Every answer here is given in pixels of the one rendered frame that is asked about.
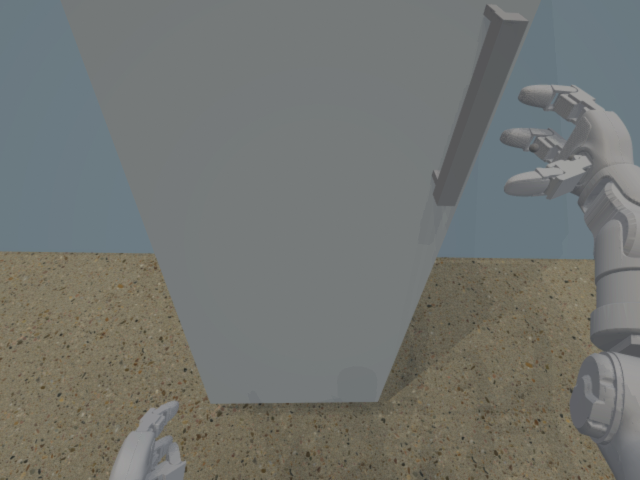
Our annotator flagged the left robot hand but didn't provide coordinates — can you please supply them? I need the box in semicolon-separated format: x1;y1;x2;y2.
109;400;186;480

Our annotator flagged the handle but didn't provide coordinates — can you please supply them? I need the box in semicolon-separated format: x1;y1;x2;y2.
432;4;529;206

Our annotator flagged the right robot hand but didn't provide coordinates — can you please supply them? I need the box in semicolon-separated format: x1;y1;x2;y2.
500;85;634;200

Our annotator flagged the fridge door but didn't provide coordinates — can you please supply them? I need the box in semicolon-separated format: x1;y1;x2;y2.
60;0;541;404

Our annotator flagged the right robot forearm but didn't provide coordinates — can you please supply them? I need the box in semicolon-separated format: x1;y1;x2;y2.
578;164;640;358

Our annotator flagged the right robot upper arm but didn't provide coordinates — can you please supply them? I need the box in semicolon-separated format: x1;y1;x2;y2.
569;351;640;480

